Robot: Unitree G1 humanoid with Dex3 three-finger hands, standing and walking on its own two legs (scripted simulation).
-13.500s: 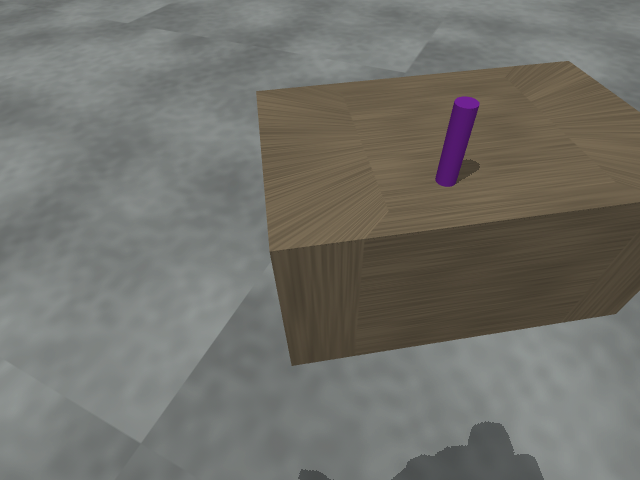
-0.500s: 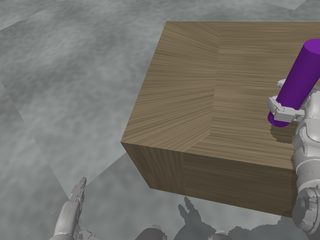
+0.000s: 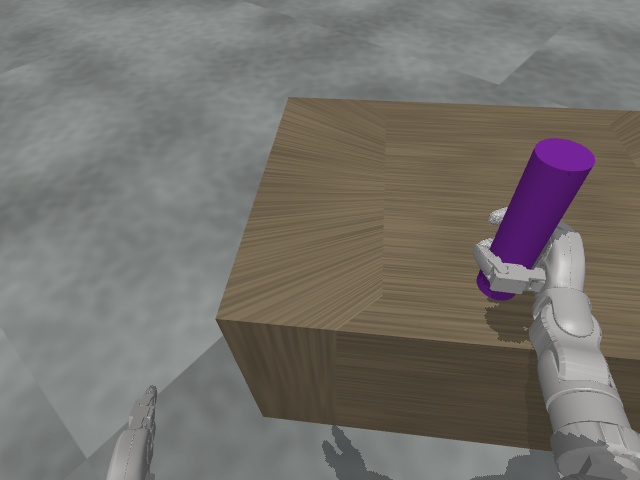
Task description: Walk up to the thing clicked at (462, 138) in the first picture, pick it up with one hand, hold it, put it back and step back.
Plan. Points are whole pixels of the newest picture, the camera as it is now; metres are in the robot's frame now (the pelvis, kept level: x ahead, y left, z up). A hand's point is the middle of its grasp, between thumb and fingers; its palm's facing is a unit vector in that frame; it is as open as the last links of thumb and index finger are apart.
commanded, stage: lift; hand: right
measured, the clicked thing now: (524, 230) +0.39 -0.19 +0.12
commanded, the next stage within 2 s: hold in 0.50 s
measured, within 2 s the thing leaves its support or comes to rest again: neither
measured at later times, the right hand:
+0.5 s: hand (512, 262) +0.35 -0.17 +0.11, palm faces +0.20 +0.98 -0.01, open 7.3 cm
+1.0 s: hand (516, 269) +0.33 -0.17 +0.12, palm faces +0.19 +0.98 -0.01, open 7.3 cm
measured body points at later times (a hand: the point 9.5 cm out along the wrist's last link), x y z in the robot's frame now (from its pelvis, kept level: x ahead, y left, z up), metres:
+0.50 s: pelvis +0.00 +0.00 +0.01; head +0.00 +0.01 +0.46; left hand +0.16 +0.27 -0.05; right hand +0.33 -0.23 +0.11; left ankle +0.00 +0.13 -0.71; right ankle +0.02 -0.12 -0.71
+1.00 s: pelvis +0.00 +0.00 +0.02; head +0.00 +0.02 +0.47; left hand +0.16 +0.27 -0.05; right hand +0.32 -0.22 +0.13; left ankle +0.00 +0.13 -0.71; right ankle +0.02 -0.12 -0.71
